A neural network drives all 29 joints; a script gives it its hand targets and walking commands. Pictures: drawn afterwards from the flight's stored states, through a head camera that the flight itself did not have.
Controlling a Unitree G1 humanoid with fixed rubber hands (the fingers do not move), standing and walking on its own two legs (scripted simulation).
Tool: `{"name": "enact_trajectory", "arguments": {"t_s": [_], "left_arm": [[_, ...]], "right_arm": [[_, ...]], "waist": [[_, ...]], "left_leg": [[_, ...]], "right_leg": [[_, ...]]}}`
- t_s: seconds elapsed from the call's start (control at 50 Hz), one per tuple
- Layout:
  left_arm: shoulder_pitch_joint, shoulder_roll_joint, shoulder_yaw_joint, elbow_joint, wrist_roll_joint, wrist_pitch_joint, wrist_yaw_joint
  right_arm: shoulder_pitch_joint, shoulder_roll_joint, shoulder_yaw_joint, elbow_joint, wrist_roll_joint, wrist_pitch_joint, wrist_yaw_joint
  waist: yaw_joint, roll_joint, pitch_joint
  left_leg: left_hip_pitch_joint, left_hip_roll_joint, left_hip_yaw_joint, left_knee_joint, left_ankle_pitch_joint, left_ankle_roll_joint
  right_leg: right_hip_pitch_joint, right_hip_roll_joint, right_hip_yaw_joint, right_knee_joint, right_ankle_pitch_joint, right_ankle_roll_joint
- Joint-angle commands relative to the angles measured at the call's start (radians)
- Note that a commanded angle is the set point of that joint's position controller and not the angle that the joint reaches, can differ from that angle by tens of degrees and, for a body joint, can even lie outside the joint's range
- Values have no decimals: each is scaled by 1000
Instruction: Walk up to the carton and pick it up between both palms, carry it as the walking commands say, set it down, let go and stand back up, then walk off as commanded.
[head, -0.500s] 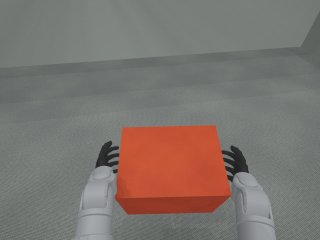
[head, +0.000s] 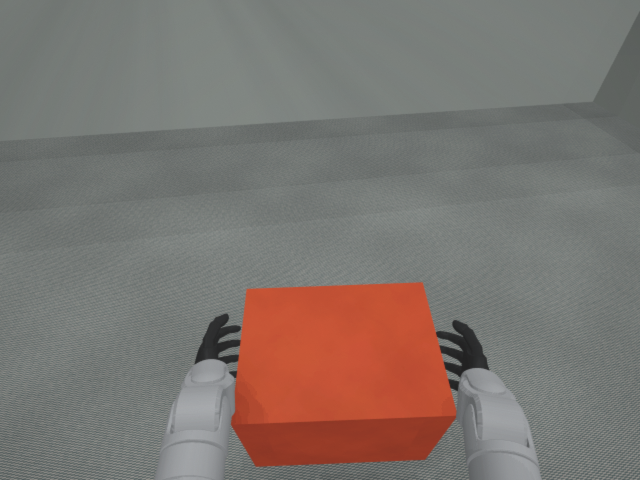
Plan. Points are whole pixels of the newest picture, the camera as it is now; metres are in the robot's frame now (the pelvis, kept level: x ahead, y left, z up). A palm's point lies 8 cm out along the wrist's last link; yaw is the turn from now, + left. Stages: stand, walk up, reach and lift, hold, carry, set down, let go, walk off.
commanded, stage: set down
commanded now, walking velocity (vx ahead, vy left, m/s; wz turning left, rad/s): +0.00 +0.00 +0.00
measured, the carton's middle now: (337, 376) +0.32 -0.01 -0.08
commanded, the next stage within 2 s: none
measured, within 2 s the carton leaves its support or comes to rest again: neither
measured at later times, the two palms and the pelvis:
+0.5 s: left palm (207, 379) +0.31 +0.19 -0.07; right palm (438, 392) +0.29 -0.16 -0.07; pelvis +0.01 +0.03 -0.01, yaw -1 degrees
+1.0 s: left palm (224, 398) +0.33 +0.18 -0.18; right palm (423, 400) +0.32 -0.16 -0.16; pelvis -0.04 +0.02 -0.10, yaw -2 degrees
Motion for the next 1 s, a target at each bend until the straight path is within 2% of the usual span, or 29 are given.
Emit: {"name": "enact_trajectory", "arguments": {"t_s": [0.0, 0.12, 0.24, 0.36, 0.48, 0.58, 0.66, 0.82, 0.98], "left_arm": [[-762, -946, -503, 95, -199, -108, -496], [-703, -975, -449, 162, -160, -159, -459], [-630, -960, -415, 188, -137, -220, -411], [-544, -896, -366, 236, -99, -301, -359], [-582, -881, -431, 179, -113, -407, -318], [-649, -886, -539, 93, -151, -464, -291], [-687, -865, -580, 58, -166, -462, -274], [-837, -891, -547, 81, -169, -399, -279], [-966, -927, -491, 131, -170, -346, -316]], "right_arm": [[-821, 981, 569, 62, 250, -111, 334], [-851, 904, 543, 84, 233, -179, 350], [-762, 808, 482, 141, 197, -245, 344], [-703, 698, 425, 157, 136, -331, 323], [-723, 644, 457, 139, 130, -426, 312], [-781, 653, 548, 76, 179, -472, 298], [-828, 633, 588, 57, 204, -468, 292], [-951, 665, 568, 137, 215, -398, 316], [-1075, 723, 540, 198, 220, -350, 339]], "waist": [[58, 9, -222], [57, 52, -259], [19, 82, -295], [-5, 76, -363], [-31, 72, -536], [-27, 69, -775], [-8, 84, -869], [12, 95, -860], [15, 96, -894]], "left_leg": [[228, -29, -13, 32, -92, 34], [184, -12, -44, 58, -56, 31], [120, -6, -72, 98, 92, 20], [45, -7, -91, 164, 240, 13], [-15, -11, -102, 275, 344, -5], [-55, -18, -93, 394, 391, -20], [-119, -21, -80, 461, 327, -29], [-348, -37, -55, 524, 0, -14], [-511, -46, -25, 616, -105, -7]], "right_leg": [[-96, 51, 159, -186, -111, -27], [-151, 72, 150, -110, -33, -37], [-206, 92, 140, -32, 100, -41], [-312, 99, 142, 45, 189, -42], [-465, 123, 127, 150, 234, -34], [-571, 139, 114, 256, 258, -20], [-665, 140, 113, 329, 197, -22], [-811, 142, 104, 433, -17, -38], [-929, 150, 89, 525, -107, -42]]}}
